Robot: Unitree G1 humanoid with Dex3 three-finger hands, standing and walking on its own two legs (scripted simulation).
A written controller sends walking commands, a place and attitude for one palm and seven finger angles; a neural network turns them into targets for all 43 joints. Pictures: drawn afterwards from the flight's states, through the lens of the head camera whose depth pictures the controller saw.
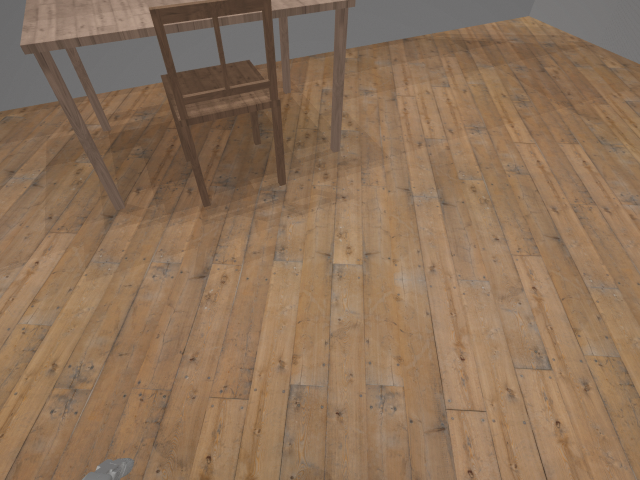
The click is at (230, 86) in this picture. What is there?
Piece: chair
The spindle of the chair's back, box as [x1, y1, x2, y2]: [212, 17, 229, 88]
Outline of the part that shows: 213,17 212,18 225,88 229,88 217,17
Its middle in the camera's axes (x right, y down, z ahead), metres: -0.36 -0.66 +1.38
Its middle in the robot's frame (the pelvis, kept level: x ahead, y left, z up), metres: +1.45 +0.43 -0.11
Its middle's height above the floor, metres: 0.66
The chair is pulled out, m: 0.00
